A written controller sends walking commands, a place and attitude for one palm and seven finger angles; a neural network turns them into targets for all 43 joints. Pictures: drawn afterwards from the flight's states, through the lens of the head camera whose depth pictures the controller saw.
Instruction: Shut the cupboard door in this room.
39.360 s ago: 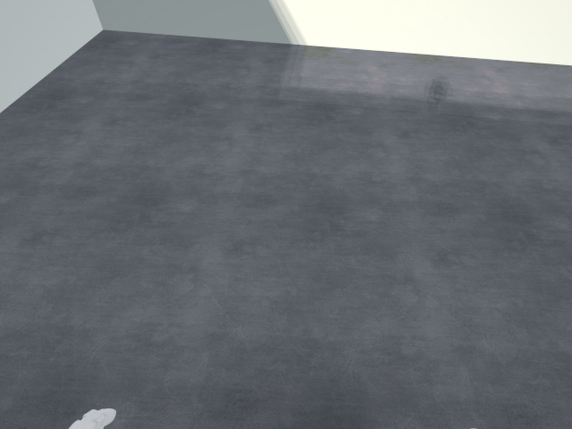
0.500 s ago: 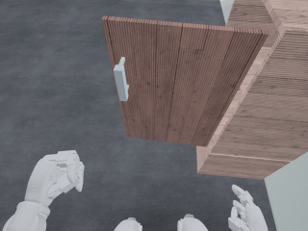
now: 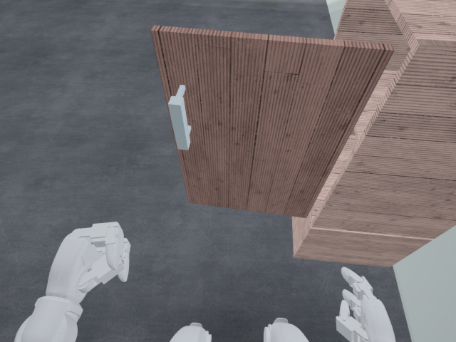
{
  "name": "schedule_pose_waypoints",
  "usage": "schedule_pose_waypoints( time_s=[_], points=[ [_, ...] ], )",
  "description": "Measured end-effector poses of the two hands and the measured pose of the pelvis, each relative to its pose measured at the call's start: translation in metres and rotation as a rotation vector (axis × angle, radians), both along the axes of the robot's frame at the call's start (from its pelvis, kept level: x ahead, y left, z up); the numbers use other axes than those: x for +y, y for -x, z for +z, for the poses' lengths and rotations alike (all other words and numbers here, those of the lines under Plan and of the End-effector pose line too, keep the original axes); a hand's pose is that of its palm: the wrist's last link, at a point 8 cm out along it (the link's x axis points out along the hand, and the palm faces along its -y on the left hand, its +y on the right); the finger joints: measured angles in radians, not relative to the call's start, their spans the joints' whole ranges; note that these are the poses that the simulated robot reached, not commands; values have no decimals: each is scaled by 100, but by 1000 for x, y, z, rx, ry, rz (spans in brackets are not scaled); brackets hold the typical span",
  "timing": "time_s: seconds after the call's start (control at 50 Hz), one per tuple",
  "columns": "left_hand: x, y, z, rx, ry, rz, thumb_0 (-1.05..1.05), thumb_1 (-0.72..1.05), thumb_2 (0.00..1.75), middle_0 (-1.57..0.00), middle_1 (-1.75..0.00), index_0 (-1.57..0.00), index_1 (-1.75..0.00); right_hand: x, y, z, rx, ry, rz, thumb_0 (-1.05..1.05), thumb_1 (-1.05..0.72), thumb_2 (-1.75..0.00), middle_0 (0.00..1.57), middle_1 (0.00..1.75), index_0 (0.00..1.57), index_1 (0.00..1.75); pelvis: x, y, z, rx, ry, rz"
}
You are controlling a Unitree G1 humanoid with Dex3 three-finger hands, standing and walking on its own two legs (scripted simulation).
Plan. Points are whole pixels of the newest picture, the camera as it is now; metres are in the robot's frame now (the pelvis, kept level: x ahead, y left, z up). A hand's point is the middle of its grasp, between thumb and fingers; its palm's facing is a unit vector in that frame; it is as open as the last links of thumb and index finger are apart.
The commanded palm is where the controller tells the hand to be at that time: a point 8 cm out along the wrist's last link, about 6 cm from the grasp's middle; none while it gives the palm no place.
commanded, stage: bring the fist close to the handle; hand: left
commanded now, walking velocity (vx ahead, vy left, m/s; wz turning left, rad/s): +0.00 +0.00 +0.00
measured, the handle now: (182, 118) +0.54 +0.13 +0.06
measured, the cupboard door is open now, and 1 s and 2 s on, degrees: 88 88 80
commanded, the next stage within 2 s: push the door shut along its arc in 1.30 s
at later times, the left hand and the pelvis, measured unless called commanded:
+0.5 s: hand (166, 198) +0.34 +0.13 +0.06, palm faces -0.11 -0.99 -0.04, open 3.1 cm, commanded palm +0.33 +0.18 +0.06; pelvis +0.01 +0.00 +0.01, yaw -1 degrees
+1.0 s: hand (195, 154) +0.43 +0.09 +0.07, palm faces -0.09 -1.00 -0.04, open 3.1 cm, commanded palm +0.40 +0.16 +0.06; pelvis +0.00 -0.01 +0.01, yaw -2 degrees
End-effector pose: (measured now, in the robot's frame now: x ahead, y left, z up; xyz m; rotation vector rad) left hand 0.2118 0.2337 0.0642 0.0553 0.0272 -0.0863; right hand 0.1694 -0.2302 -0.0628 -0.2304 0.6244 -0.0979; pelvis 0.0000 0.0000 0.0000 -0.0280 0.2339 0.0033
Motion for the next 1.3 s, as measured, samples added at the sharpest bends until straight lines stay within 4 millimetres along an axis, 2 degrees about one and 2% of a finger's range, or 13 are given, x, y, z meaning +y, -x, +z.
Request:
schedule_pose_waypoints(
  time_s=[0.14,0.28,0.7,0.84,0.96,1.04,1.14,1.3],
  points=[
    [-20,-36,-1,-29,15,-43,1,89,90,-130,-150,-130,-150,0,3,-6,20,1,0,2,-90,-89,20,30,21,30,1,1,-2,10,-3,1],
    [-37,-71,2,-19,12,-45,1,89,90,-130,-150,-130,-150,-4,15,-8,71,-16,-36,2,-90,-89,20,30,21,30,0,-2,4,15,-15,-13],
    [-64,-147,6,-49,15,-21,1,89,90,-130,-150,-130,-150,-26,50,-24,249,-17,-105,1,-90,-89,20,30,20,30,-8,-4,9,29,-32,-26],
    [-76,-174,10,-54,13,-13,1,89,90,-130,-150,-130,-150,-30,68,-31,303,-28,-126,1,-90,-89,20,30,20,30,-10,-1,9,40,-37,-31],
    [-85,-196,12,-52,13,-6,1,89,90,-130,-150,-130,-150,-33,91,-37,369,-34,-151,1,-90,-89,20,30,20,30,-12,4,7,52,-41,-36],
    [-87,-202,11,-49,17,2,1,89,90,-130,-150,-130,-150,-36,109,-39,412,-40,-175,1,-90,-89,20,30,20,30,-13,5,7,60,-46,-48],
    [-81,-198,8,-41,14,11,1,89,90,-130,-150,-130,-150,-38,127,-39,456,-45,-199,1,-90,-89,20,30,20,30,-13,7,9,58,-49,-57],
    [-72,-193,7,-53,17,8,1,89,90,-130,-150,-130,-150,-40,133,-38,477,-22,-202,1,-90,-89,20,30,20,30,-11,11,9,54,-42,-47]
  ],
)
